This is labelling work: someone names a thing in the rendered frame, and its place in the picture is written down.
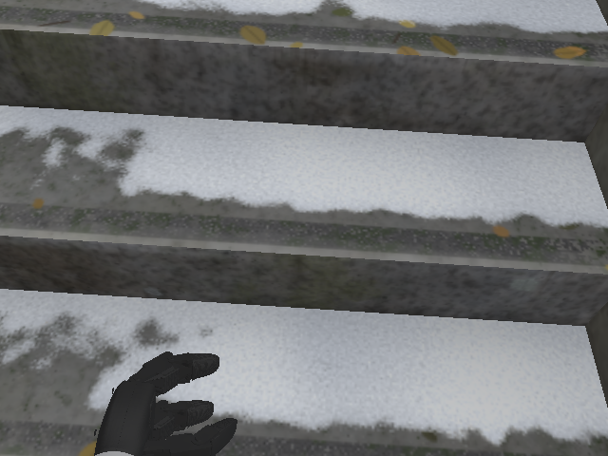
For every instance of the left robot hand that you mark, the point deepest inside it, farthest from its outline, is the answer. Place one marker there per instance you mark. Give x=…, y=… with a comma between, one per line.
x=135, y=424

